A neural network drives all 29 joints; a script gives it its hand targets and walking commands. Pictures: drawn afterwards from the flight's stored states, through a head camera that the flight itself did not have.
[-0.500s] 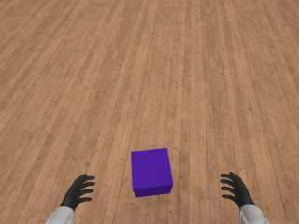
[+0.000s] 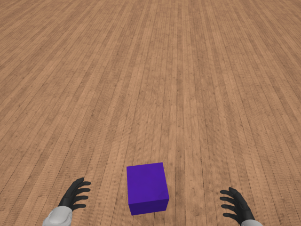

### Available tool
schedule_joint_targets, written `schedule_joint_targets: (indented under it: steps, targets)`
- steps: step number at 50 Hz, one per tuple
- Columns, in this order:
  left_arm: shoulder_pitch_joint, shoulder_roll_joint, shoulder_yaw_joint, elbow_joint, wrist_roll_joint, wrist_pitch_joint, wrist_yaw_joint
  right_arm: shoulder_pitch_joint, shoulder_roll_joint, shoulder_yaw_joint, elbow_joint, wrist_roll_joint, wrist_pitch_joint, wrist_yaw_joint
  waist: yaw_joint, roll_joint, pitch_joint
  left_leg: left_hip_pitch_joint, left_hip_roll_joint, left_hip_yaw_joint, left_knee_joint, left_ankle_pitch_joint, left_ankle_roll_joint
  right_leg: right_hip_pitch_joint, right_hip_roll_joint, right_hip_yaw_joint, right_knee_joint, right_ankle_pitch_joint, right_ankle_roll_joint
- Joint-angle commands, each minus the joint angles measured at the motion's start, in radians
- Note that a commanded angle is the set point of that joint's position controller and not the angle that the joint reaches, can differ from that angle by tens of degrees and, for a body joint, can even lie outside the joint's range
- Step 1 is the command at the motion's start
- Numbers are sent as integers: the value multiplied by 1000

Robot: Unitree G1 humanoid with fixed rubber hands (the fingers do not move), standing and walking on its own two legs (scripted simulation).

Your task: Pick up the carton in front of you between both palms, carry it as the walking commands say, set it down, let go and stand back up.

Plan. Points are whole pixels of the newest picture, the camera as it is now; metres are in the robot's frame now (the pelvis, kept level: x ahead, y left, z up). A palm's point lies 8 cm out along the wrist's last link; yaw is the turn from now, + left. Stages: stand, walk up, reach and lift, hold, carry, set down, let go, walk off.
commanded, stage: stand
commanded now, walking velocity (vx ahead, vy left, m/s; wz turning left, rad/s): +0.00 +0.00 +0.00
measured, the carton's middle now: (146, 189) +0.41 +0.04 -0.65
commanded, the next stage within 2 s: none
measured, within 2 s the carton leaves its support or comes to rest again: neither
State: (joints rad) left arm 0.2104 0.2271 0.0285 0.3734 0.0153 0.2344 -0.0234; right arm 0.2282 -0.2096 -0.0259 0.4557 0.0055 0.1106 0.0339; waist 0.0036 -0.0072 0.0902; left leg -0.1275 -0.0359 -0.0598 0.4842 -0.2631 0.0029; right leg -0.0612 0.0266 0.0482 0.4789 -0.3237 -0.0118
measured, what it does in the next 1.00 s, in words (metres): stands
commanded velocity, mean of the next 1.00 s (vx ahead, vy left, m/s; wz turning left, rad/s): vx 0.00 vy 0.00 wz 0.00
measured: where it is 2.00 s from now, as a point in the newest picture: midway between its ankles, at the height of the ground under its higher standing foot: outside the picture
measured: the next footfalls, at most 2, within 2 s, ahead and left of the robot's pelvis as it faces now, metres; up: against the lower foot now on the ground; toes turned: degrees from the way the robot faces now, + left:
none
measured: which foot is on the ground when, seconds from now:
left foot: down 0.00-1.00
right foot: down 0.00-1.00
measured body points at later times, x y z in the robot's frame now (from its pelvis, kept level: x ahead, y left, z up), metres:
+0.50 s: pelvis +0.02 +0.02 +0.00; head +0.03 +0.04 +0.45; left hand +0.17 +0.30 -0.11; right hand +0.15 -0.28 -0.08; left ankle +0.01 +0.12 -0.74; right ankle -0.03 -0.11 -0.74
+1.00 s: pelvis +0.01 +0.02 +0.01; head +0.01 +0.04 +0.45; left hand +0.13 +0.32 -0.11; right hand +0.12 -0.29 -0.09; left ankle +0.01 +0.12 -0.74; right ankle -0.03 -0.11 -0.74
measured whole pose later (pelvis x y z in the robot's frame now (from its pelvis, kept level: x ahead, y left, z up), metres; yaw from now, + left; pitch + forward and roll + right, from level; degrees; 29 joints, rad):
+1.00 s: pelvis +0.01 +0.02 +0.01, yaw -1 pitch -2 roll +0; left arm 0.17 0.37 0.01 0.90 0.03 0.00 0.02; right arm 0.14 -0.35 -0.03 0.92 -0.03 -0.01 -0.02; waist 0.00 -0.03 0.02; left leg -0.15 -0.05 -0.03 0.42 -0.24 0.03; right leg -0.08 0.01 0.08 0.39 -0.27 0.02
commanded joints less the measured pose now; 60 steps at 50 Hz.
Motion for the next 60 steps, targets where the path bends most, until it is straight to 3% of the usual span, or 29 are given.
schedule_joint_targets:
  steps: [1,3,4,6,8,15,25,60]
  targets:
    - [-72,204,59,37,11,-91,44,-47,-207,-62,42,-56,-43,-38,16,-114,-14,-93,50,-7,-26,113,-25,-192,-51,20,-82,84,34]
    - [-50,198,56,70,29,-152,51,-31,-224,-70,64,-60,-74,-49,-6,-63,-34,-88,61,-27,-32,-4,-10,-220,-62,68,-103,-79,18]
    - [-61,193,53,82,33,-170,48,-37,-223,-68,78,-60,-86,-48,-10,-33,-36,-106,67,-38,-45,-53,-4,-220,-63,76,-99,-103,11]
    - [-72,185,52,112,31,-195,39,-65,-218,-64,102,-53,-102,-44,-4,16,-69,-130,81,-59,-60,-61,5,-179,-59,65,-65,-37,8]
    - [-65,192,51,149,28,-211,34,-87,-222,-63,121,-48,-110,-42,3,29,-104,-128,93,-67,-57,28,9,-136,-61,59,-46,64,10]
    - [-51,228,45,250,24,-234,46,-67,-255,-66,194,-44,-119,-54,-8,33,-160,-45,106,-64,-22,288,15,-94,-77,67,-35,266,12]
    - [-48,254,31,337,19,-241,53,-76,-287,-55,268,-39,-122,-64,-6,15,-156,2,116,-71,-31,409,21,-75,-89,68,-42,341,13]
    - [-74,300,14,525,9,-253,46,-138,-327,-32,462,-28,-132,-53,-3,8,-87,6,130,-92,-157,195,25,-69,-116,103,-169,203,-2]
